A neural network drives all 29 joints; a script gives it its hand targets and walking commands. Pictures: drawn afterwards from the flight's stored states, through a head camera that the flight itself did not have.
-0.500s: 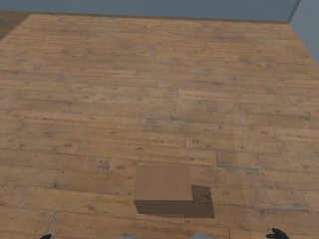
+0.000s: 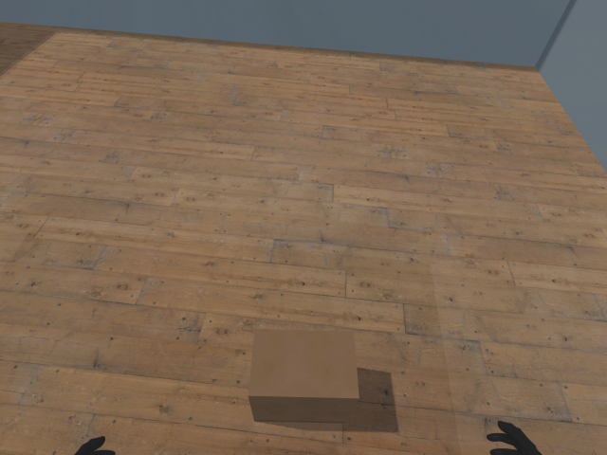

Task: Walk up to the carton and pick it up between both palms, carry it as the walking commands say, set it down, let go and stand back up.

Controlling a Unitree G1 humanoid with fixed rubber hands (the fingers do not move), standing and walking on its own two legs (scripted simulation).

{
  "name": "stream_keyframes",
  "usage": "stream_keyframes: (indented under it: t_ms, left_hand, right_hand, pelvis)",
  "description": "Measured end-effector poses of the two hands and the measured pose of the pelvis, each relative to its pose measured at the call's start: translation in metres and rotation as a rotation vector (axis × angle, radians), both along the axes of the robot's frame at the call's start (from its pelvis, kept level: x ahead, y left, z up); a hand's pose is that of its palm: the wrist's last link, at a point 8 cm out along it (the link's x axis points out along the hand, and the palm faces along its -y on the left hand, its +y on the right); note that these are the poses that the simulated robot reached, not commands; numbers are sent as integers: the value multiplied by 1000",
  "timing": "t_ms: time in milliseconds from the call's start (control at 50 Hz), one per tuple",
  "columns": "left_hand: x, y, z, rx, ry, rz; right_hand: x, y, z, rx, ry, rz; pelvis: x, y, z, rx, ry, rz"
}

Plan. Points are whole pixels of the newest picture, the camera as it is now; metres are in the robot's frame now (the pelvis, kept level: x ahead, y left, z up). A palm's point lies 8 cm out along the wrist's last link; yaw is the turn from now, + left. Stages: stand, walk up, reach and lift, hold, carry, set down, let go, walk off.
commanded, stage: walk up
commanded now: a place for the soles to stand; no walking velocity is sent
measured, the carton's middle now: (302, 378) +0.42 -0.02 -0.64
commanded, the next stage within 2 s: reach and lift in 1.16 s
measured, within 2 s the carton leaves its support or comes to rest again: neither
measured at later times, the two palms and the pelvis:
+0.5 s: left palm out of the picture +0.09 +0.32 -0.10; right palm out of the picture +0.09 -0.32 -0.10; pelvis +0.00 +0.00 +0.00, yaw +2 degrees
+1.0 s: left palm out of the picture +0.08 +0.32 -0.10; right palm out of the picture +0.15 -0.31 -0.10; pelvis +0.01 +0.00 +0.00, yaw +4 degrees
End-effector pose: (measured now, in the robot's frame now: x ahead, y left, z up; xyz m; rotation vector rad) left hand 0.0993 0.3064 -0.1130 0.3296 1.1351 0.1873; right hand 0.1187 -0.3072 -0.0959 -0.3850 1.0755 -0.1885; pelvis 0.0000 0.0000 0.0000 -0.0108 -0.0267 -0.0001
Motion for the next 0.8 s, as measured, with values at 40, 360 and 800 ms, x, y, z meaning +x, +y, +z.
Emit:
stream_keyframes:
  t_ms: [40, 360, 800]
  left_hand:
    - [-4, -1, 2, 3, 12, 8]
    - [-14, -1, 11, 38, 20, 33]
    - [-13, 14, 11, 53, 5, 71]
  right_hand:
    - [3, 1, -1, 11, 3, 2]
    - [-14, -9, -9, 29, 86, -16]
    - [5, 0, -7, 24, 61, 25]
  pelvis:
    - [0, -2, 2, 2, 0, 2]
    - [-4, -7, 5, 7, 4, 18]
    - [6, -2, 1, 1, 11, 52]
